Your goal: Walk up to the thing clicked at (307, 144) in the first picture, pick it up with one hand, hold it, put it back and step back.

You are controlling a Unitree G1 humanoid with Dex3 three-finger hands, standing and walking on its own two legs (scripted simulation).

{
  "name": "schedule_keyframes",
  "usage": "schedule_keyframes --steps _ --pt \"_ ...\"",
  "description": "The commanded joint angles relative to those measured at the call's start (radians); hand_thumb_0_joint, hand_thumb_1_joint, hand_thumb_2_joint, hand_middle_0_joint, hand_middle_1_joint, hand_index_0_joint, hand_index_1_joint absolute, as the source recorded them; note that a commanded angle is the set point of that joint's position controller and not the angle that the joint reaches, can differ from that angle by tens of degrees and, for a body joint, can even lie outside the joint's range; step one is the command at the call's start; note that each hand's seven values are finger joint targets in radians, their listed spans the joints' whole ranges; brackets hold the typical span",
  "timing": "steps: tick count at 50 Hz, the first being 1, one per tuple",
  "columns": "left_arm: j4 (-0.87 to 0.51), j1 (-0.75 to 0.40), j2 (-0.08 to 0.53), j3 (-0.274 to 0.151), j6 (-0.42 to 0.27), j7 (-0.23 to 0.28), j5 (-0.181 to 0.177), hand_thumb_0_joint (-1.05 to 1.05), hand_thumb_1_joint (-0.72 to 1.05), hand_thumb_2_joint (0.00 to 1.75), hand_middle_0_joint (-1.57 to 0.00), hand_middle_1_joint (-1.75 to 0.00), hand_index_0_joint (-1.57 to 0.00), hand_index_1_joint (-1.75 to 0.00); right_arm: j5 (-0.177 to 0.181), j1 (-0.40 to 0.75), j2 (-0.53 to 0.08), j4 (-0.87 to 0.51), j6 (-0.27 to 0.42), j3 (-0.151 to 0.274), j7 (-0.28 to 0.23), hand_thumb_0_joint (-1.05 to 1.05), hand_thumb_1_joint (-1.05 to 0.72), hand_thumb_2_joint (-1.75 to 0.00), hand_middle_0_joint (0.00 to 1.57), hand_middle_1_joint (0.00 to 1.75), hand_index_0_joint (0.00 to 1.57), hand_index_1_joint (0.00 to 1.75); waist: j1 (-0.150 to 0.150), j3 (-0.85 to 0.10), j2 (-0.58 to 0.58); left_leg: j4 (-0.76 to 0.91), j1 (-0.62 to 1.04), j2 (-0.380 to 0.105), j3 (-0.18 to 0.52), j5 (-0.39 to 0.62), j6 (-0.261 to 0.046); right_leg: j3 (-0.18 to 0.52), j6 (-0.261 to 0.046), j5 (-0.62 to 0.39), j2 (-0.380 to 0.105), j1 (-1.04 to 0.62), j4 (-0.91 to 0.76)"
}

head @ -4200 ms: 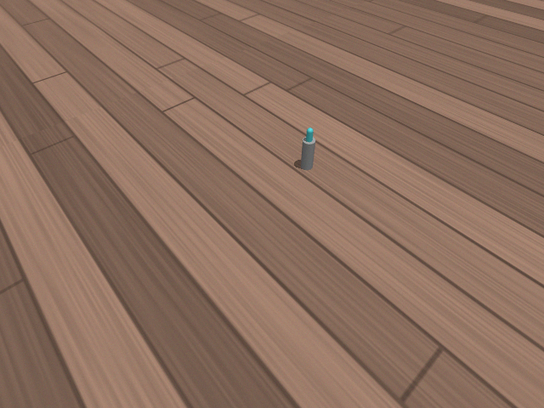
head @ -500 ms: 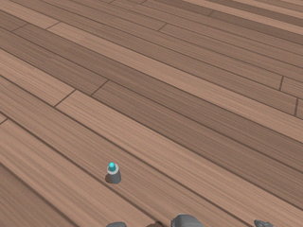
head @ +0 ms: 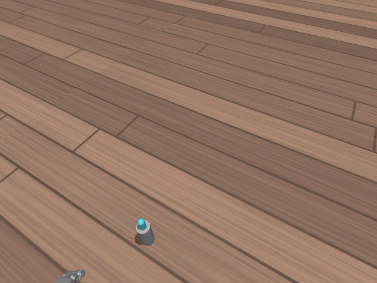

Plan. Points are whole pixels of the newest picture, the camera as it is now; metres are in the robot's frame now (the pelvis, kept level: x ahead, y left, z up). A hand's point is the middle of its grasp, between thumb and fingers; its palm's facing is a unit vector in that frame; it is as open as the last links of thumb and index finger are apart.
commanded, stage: walk up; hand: left
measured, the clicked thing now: (144, 230) +0.45 +0.23 -0.65
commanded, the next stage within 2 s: stand in 0.70 s
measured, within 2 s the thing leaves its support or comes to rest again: neither
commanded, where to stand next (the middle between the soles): +0.07 +0.00 m, yaw +0 degrees
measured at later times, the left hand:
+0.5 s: hand out of the picture +0.07 +0.26 -0.15, palm faces +0.00 -0.95 -0.32, open 7.4 cm
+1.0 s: hand out of the picture +0.10 +0.26 -0.15, palm faces +0.00 -0.94 -0.34, open 7.4 cm
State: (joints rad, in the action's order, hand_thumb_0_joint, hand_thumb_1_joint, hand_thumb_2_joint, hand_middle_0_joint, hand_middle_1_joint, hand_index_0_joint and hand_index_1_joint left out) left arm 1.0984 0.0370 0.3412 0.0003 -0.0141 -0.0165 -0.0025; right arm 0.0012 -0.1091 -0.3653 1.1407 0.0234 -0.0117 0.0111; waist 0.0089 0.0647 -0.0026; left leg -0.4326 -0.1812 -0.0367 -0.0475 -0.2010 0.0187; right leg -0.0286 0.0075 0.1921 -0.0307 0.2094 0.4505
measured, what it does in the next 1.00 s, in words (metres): stands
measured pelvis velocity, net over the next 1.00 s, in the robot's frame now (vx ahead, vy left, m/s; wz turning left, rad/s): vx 0.02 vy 0.01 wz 0.02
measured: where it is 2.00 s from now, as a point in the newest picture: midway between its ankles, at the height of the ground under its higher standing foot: outside the picture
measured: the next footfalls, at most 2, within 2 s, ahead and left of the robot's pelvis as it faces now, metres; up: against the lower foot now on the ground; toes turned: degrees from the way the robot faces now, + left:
none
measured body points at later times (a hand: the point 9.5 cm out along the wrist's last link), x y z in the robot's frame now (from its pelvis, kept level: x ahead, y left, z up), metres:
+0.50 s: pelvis +0.01 +0.01 +0.01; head +0.01 +0.01 +0.46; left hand +0.07 +0.31 -0.13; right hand +0.09 -0.29 -0.13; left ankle +0.02 +0.13 -0.74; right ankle +0.03 -0.12 -0.74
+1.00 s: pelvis +0.02 +0.01 +0.01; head +0.02 +0.01 +0.46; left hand +0.10 +0.31 -0.12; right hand +0.11 -0.29 -0.13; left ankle +0.02 +0.13 -0.74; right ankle +0.03 -0.12 -0.74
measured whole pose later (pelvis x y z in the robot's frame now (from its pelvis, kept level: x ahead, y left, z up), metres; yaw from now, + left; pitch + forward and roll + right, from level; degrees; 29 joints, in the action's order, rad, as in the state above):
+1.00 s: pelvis +0.02 +0.01 +0.01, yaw +1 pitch -2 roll +0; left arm 1.16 0.10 0.35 -0.01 -0.01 -0.01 0.02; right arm -0.01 -0.09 -0.35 1.16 0.02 0.01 0.01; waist 0.00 0.03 0.00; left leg -0.32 -0.11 -0.02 -0.04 -0.17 0.01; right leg -0.04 0.02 0.16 -0.04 0.13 0.32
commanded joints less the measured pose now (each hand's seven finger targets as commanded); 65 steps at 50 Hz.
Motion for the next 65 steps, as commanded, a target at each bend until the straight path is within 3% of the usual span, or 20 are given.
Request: schedule_keyframes --steps 1,14,34,38,42,48,65 --pt "-0.021 -0.053 0.216 -0.046 -0.013 0.012 -0.006 0.00 0.90 0.90 -0.20 -0.30 -0.20 -0.30 -0.002 0.056 -0.211 -0.033 0.022 0.036 -0.012 0.00 -0.90 -0.90 0.20 0.30 0.20 0.30 -0.019 -0.111 0.008 0.132 0.000 -0.102 0.104 0.075 -0.042 0.105 -0.034 -0.088 -0.112 -0.094 -0.127" --pt "0.017 -0.048 0.212 -0.044 -0.011 0.008 0.005 0.00 0.90 0.90 -0.20 -0.30 -0.20 -0.30 -0.006 0.085 -0.213 -0.023 0.016 0.041 -0.011 0.00 -0.90 -0.90 0.20 0.30 0.20 0.30 -0.009 -0.071 -0.008 0.179 0.014 -0.107 0.113 -0.024 -0.039 0.098 -0.021 -0.011 -0.104 -0.056 -0.196" --pt "0.027 0.002 0.203 -0.046 -0.013 0.016 0.007 0.00 0.90 0.90 -0.20 -0.30 -0.20 -0.30 -0.005 0.081 -0.195 -0.027 0.010 0.052 -0.013 0.00 -0.90 -0.90 0.20 0.30 0.20 0.30 -0.011 -0.099 0.013 0.174 0.063 -0.107 0.110 0.090 -0.037 0.085 -0.011 -0.096 -0.106 -0.080 -0.187" --pt "0.018 0.009 0.217 -0.043 -0.015 0.021 0.016 0.00 0.90 0.90 -0.20 -0.30 -0.20 -0.30 -0.014 0.079 -0.196 -0.038 0.007 0.051 -0.014 0.00 -0.90 -0.90 0.20 0.30 0.20 0.30 -0.006 -0.087 -0.006 0.194 0.035 -0.105 0.116 0.021 -0.027 0.079 -0.012 -0.051 -0.111 -0.080 -0.181" --pt "0.012 0.021 0.212 -0.041 -0.019 0.021 0.015 0.00 0.90 0.90 -0.20 -0.30 -0.20 -0.30 -0.013 0.077 -0.197 -0.040 0.010 0.051 -0.013 0.00 -0.90 -0.90 0.20 0.30 0.20 0.30 -0.011 -0.096 -0.002 0.177 0.051 -0.108 0.114 0.109 -0.031 0.080 -0.013 -0.107 -0.119 -0.099 -0.183" --pt "0.001 0.009 0.219 -0.042 -0.018 0.022 0.013 0.00 0.90 0.90 -0.20 -0.30 -0.20 -0.30 -0.012 0.074 -0.199 -0.044 0.011 0.051 -0.015 0.00 -0.90 -0.90 0.20 0.30 0.20 0.30 -0.008 -0.100 0.005 0.170 0.065 -0.110 0.110 0.155 -0.027 0.075 -0.014 -0.128 -0.120 -0.105 -0.179" --pt "-0.002 0.008 0.225 -0.041 -0.018 0.024 0.012 0.00 0.90 0.90 -0.20 -0.30 -0.20 -0.30 -0.010 0.072 -0.198 -0.044 0.005 0.045 -0.015 0.00 -0.90 -0.90 0.20 0.30 0.20 0.30 -0.007 -0.091 0.008 0.169 0.065 -0.106 0.107 0.150 -0.026 0.067 -0.013 -0.143 -0.123 -0.124 -0.194"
